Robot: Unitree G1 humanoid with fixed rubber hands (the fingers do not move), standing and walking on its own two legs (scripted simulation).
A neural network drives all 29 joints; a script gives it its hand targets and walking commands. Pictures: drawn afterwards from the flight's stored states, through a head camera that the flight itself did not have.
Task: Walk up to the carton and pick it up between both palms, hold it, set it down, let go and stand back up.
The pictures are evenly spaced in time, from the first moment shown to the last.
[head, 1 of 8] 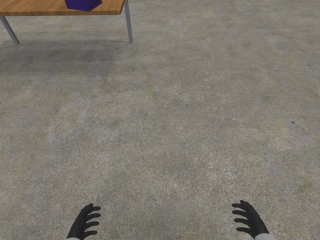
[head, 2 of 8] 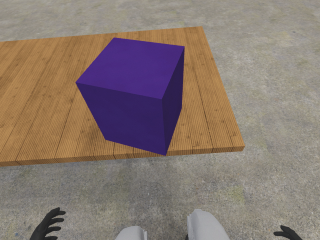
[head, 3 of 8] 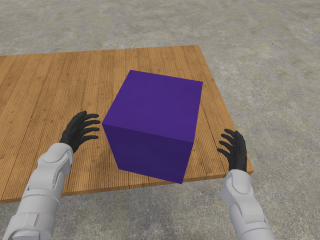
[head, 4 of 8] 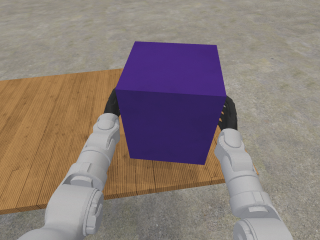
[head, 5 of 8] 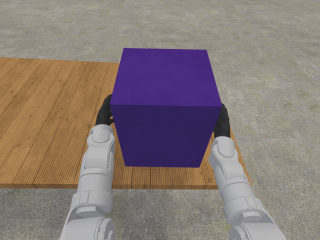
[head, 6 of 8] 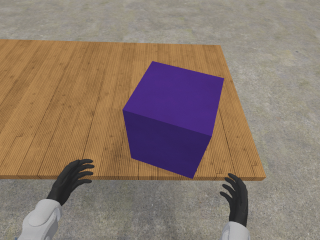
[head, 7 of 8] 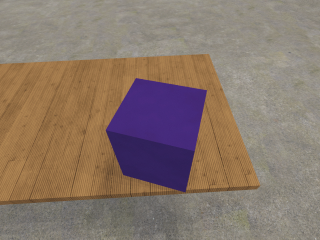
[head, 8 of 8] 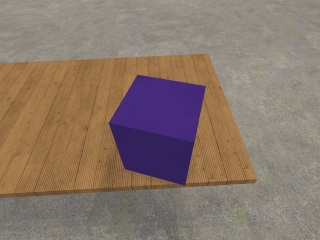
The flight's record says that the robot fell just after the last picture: no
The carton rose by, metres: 0.20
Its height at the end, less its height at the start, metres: +0.00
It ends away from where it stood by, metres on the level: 0.01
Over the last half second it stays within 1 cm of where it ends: yes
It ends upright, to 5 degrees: yes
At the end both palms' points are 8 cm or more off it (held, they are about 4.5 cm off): yes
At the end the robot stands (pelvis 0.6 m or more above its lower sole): yes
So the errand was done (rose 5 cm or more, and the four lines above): yes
